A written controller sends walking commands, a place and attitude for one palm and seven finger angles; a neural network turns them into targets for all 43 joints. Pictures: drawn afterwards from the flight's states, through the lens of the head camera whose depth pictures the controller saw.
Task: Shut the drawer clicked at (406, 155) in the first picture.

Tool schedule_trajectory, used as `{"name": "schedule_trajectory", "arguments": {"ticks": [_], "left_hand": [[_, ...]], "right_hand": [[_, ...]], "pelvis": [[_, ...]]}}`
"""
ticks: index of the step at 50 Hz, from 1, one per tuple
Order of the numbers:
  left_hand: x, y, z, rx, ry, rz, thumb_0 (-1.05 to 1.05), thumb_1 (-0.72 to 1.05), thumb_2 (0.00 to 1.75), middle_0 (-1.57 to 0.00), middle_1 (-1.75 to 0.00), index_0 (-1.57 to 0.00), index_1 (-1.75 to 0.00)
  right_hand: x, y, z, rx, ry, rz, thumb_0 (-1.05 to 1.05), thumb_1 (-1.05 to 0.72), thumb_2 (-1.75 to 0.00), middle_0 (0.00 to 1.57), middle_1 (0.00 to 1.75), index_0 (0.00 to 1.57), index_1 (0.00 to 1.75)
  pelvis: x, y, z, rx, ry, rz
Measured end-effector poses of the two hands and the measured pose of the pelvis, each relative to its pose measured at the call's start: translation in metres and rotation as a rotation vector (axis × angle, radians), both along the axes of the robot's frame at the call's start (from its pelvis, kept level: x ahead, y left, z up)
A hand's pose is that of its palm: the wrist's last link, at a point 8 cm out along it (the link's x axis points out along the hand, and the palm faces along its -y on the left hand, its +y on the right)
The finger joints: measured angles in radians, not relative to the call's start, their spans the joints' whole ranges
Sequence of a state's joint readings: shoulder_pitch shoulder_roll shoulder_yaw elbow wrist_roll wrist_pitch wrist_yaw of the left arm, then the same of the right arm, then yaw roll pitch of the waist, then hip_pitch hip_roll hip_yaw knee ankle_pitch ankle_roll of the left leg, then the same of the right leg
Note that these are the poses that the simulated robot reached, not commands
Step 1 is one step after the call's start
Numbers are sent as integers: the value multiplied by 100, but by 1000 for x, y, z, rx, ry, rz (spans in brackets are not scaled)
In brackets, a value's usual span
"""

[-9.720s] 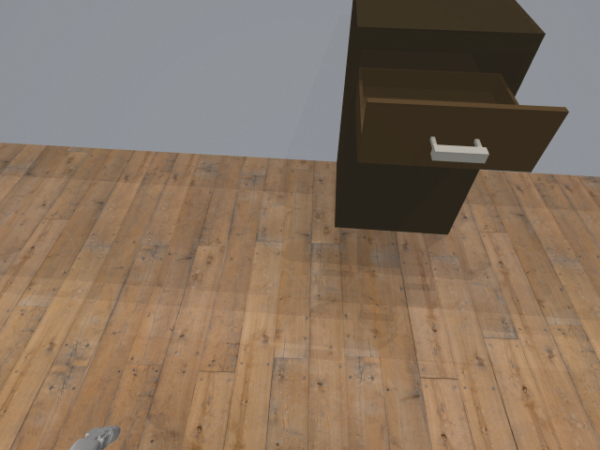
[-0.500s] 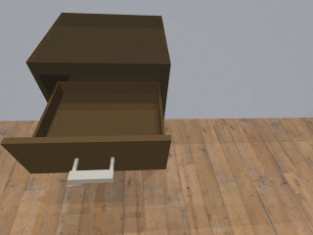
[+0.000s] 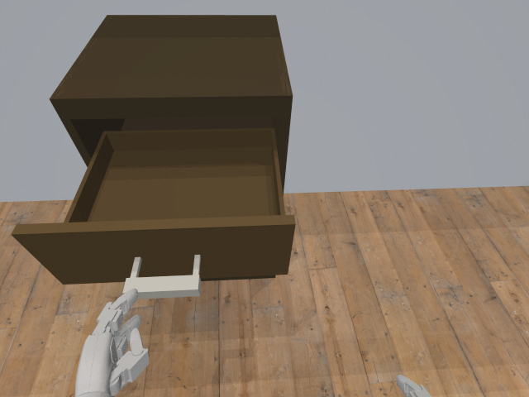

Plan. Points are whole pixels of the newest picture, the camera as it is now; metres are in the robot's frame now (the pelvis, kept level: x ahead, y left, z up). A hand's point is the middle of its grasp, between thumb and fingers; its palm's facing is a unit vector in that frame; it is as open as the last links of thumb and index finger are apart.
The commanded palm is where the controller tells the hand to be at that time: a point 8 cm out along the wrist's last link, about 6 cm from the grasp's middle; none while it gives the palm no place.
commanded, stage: raise the hand and make a fist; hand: left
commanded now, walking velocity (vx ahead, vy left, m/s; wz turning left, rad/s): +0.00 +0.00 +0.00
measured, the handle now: (165, 274) +0.33 +0.19 -0.05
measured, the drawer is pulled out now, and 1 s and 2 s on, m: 0.30 0.29 0.29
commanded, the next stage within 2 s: bring the fist close to the handle in 1.72 s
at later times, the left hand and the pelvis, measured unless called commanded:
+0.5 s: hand (170, 363) +0.18 +0.14 -0.01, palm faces +0.07 -1.00 -0.05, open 4.6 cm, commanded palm +0.13 +0.20 +0.00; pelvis -0.01 -0.05 -0.07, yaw +1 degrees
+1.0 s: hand (163, 373) +0.16 +0.13 +0.03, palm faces +0.09 -1.00 +0.00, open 3.1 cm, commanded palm +0.11 +0.18 +0.03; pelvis +0.00 -0.02 -0.06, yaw +0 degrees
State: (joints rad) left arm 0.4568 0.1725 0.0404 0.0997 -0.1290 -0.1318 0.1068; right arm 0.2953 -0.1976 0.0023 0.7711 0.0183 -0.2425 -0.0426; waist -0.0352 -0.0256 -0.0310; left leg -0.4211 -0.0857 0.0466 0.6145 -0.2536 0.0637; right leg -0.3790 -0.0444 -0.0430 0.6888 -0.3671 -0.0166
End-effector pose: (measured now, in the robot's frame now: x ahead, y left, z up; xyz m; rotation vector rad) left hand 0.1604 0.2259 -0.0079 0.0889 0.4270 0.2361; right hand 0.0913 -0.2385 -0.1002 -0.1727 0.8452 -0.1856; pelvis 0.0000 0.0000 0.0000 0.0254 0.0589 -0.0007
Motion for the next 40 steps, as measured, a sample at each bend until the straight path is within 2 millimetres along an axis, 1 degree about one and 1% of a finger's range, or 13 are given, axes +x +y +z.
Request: {"name": "schedule_trajectory", "arguments": {"ticks": [1, 3, 7, 10, 12, 15, 17, 20, 24, 27, 31, 34, 40], "left_hand": [[6, -2, 4, -11, -65, 0, 1, 91, 90, -26, -37, -25, -37], [8, -7, 6, -46, -202, -26, 0, 91, 90, -29, -40, -28, -40], [-9, -25, -7, -65, -403, -136, 0, 91, 90, -35, -47, -35, -47], [-29, -31, -20, -53, -417, -151, 0, 91, 90, -41, -53, -41, -53], [-39, -29, -26, -45, -389, -118, 1, 90, 90, -45, -57, -45, -58], [-46, -26, -22, -20, -375, -68, 1, 90, 90, -51, -64, -51, -64], [-44, -26, -13, -5, -395, -65, 1, 90, 90, -55, -68, -55, -68], [-30, -32, -3, -2, -419, -110, 1, 90, 90, -61, -74, -61, -75], [-10, -36, 1, -26, -371, -170, 1, 90, 90, -69, -83, -69, -83], [-4, -33, 2, -37, -315, -162, 1, 90, 90, -75, -90, -75, -90], [-9, -28, 10, -32, -298, -130, 1, 90, 90, -83, -98, -83, -98], [-17, -29, 17, -33, -313, -129, 1, 90, 90, -89, -105, -89, -105], [-28, -38, 20, -58, -343, -151, 1, 90, 90, -101, -118, -101, -118]], "right_hand": [[8, -4, -1, -4, -37, 9, 1, -91, -89, 20, 30, 20, 30], [24, -13, -3, -13, -102, 22, 1, -91, -89, 20, 30, 20, 30], [58, -30, -10, -46, -220, 73, 1, -91, -89, 20, 30, 20, 30], [80, -36, -16, -61, -282, 107, 1, -91, -89, 20, 30, 20, 30], [91, -36, -19, -58, -305, 122, 1, -91, -90, 20, 30, 20, 30], [100, -30, -22, -44, -320, 144, 2, -91, -90, 20, 30, 20, 30], [101, -26, -25, -27, -315, 157, 2, -91, -90, 20, 30, 20, 30], [97, -21, -31, 1, -287, 161, 2, -91, -90, 20, 30, 20, 30], [83, -22, -38, 31, -218, 118, 2, -91, -89, 20, 30, 20, 30], [72, -29, -39, 33, -167, 65, 2, -90, -89, 20, 30, 20, 30], [62, -40, -36, 10, -128, 11, 2, -90, -89, 20, 30, 20, 30], [60, -46, -32, -19, -122, -1, 2, -91, -89, 20, 30, 20, 30], [72, -44, -25, -55, -160, 22, 2, -91, -90, 20, 30, 20, 30]], "pelvis": [[-3, -1, -5, -7, 19, 0], [-8, -6, -17, -14, 67, -13], [-20, -19, -51, -22, 143, -24], [-26, -28, -71, -27, 162, -14], [-29, -33, -78, -32, 165, -3], [-29, -41, -82, -41, 167, 12], [-28, -45, -81, -48, 170, 19], [-24, -49, -77, -52, 175, 24], [-16, -52, -70, -44, 174, 19], [-9, -51, -62, -35, 169, 11], [-1, -47, -54, -30, 165, 3], [2, -41, -52, -31, 168, 2], [0, -30, -55, -40, 177, 3]]}}
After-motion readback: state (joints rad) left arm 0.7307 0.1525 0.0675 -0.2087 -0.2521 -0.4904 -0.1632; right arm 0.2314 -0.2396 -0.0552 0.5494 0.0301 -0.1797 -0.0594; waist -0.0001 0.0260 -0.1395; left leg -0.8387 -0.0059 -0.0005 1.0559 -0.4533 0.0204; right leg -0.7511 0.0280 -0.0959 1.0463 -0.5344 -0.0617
